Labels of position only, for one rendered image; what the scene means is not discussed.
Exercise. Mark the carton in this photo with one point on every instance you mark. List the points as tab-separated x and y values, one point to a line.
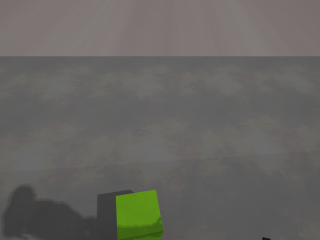
138	216

